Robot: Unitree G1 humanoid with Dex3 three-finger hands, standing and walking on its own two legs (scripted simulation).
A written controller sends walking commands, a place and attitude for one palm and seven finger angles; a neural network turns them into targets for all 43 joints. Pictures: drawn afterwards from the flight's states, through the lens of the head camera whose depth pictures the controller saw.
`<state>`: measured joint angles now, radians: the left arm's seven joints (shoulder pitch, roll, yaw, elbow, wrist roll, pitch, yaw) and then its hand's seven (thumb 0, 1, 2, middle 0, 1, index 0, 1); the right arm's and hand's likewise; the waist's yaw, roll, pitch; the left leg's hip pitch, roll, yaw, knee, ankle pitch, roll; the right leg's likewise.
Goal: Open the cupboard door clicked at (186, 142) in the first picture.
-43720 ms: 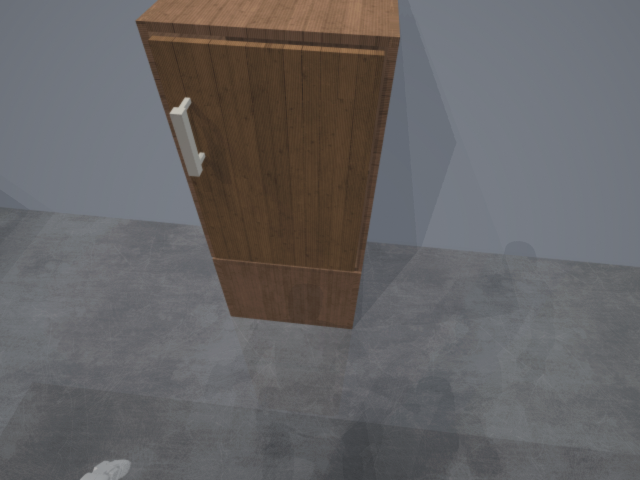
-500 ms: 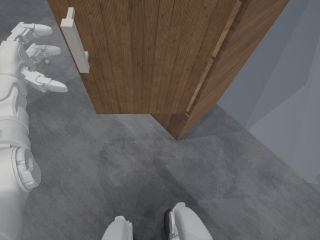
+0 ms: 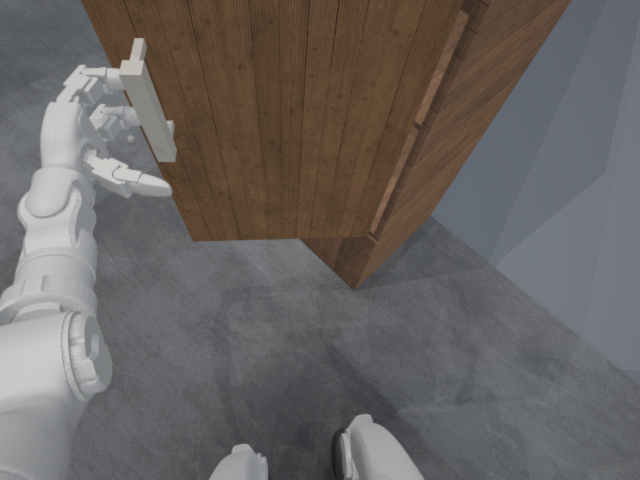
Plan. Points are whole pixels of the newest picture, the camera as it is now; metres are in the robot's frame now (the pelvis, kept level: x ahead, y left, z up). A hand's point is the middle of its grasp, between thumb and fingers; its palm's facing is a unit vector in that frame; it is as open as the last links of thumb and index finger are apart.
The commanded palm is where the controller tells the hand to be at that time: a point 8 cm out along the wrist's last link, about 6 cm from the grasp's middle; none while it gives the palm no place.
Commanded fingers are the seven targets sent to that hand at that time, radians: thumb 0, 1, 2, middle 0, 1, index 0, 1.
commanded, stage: slide the fingers in behind the handle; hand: left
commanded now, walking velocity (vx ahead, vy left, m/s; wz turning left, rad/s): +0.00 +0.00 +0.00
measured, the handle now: (154, 104) +0.56 +0.16 +0.08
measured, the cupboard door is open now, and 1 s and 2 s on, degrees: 49 49 50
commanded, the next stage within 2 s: close the thumb around the handle in 1.12 s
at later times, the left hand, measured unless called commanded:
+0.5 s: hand (165, 143) +0.50 +0.15 +0.08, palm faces -0.04 -1.00 -0.02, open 14.0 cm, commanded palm +0.48 +0.19 +0.08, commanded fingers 0.00 -0.50 0.30 -0.30 -1.20 -0.30 -1.20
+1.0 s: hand (171, 142) +0.50 +0.14 +0.08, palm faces -0.01 -1.00 -0.03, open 14.1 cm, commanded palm +0.48 +0.18 +0.08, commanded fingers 0.00 -0.50 0.30 -0.30 -1.20 -0.30 -1.20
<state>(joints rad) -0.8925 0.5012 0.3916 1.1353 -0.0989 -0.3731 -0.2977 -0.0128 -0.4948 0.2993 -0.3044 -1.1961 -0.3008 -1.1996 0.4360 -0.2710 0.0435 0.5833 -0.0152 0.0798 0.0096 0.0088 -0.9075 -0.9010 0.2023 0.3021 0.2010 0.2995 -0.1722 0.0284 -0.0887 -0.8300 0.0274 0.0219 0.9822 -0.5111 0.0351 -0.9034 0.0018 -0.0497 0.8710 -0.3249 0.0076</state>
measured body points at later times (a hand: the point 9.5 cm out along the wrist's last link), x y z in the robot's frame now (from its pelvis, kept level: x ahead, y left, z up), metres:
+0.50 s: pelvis -0.01 -0.01 +0.00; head +0.12 +0.00 +0.43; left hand +0.50 +0.20 +0.09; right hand +0.01 -0.27 -0.12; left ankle -0.03 +0.09 -0.68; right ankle +0.04 -0.13 -0.68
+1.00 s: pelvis -0.01 -0.01 +0.00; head +0.12 +0.00 +0.43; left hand +0.50 +0.19 +0.08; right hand +0.00 -0.28 -0.12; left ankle -0.03 +0.09 -0.68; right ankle +0.04 -0.13 -0.68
